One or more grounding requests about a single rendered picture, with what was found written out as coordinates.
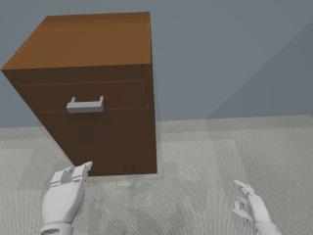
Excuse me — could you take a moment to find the drawer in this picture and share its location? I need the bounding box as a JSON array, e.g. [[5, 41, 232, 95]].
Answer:
[[20, 79, 148, 113]]

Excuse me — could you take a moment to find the handle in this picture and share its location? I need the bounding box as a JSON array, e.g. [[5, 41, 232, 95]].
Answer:
[[67, 96, 104, 114]]

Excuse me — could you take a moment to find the robot left hand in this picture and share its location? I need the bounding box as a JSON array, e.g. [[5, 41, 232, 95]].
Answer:
[[41, 161, 93, 225]]

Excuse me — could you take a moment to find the cabinet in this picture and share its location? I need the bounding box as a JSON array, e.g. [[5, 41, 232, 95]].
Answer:
[[0, 12, 157, 177]]

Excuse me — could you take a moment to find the left robot forearm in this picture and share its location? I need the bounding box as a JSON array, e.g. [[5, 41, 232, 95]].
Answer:
[[39, 222, 73, 235]]

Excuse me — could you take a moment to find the robot right hand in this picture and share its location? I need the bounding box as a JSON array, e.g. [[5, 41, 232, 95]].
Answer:
[[232, 180, 272, 229]]

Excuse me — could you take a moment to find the right robot forearm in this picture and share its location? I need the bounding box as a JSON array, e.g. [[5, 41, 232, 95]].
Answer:
[[253, 220, 282, 235]]

